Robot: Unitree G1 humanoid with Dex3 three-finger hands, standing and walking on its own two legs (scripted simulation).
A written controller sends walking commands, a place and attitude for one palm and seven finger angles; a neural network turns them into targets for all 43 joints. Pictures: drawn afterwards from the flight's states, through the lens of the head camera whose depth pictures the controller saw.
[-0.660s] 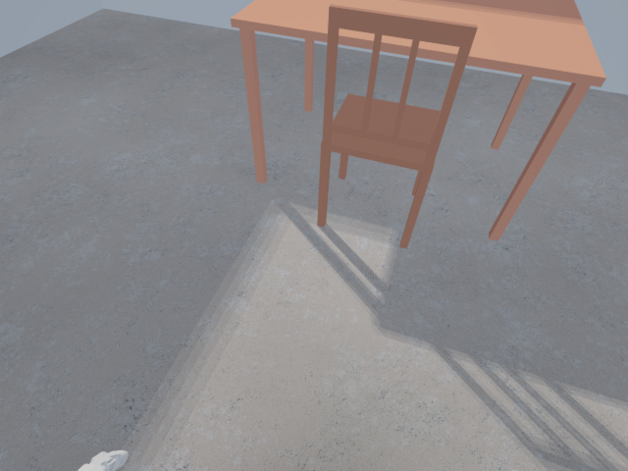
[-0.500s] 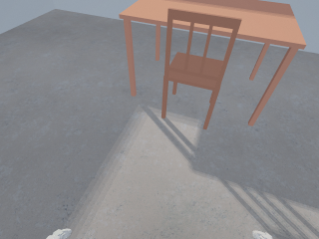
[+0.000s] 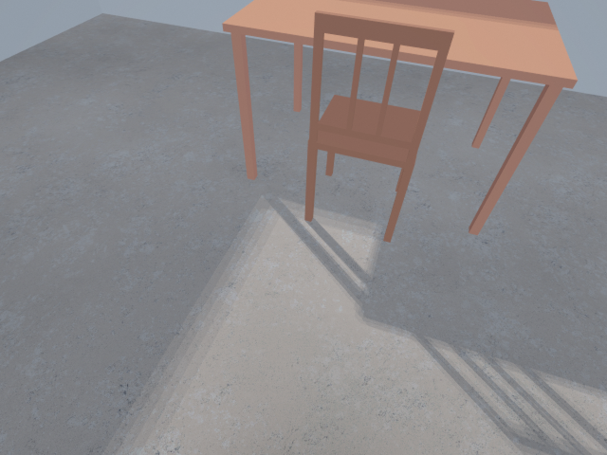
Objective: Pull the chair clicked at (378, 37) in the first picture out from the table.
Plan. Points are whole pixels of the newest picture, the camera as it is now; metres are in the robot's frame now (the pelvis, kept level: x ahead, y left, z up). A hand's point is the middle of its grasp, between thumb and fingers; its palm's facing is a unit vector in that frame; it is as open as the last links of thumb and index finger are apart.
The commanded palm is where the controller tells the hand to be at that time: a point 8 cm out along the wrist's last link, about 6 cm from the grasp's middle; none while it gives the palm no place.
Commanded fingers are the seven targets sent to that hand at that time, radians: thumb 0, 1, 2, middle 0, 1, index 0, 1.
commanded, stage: stand and wait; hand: left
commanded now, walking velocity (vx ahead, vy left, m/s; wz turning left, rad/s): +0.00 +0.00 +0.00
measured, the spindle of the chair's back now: (354, 87) +1.20 -0.10 -0.10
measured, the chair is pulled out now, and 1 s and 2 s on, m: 0.00 0.00 0.00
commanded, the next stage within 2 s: look at it before walking up in 0.16 s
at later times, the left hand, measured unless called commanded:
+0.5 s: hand out of the picture +0.07 +0.24 -0.16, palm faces -0.03 -0.95 -0.31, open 7.4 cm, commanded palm none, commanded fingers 0.00 0.90 0.90 -0.20 -0.30 -0.20 -0.30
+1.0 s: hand out of the picture +0.05 +0.24 -0.16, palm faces -0.03 -0.95 -0.30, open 7.4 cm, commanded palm none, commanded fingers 0.00 0.90 0.90 -0.20 -0.30 -0.20 -0.30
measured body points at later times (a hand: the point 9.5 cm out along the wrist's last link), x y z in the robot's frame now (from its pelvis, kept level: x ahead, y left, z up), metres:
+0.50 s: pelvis -0.01 +0.00 +0.00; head -0.01 +0.00 +0.45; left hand +0.07 +0.29 -0.13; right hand +0.06 -0.30 -0.13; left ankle -0.01 +0.12 -0.74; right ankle -0.01 -0.13 -0.74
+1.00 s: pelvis +0.00 +0.00 +0.00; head +0.00 +0.00 +0.45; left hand +0.06 +0.28 -0.14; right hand +0.06 -0.29 -0.14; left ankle -0.01 +0.12 -0.74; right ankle +0.00 -0.13 -0.74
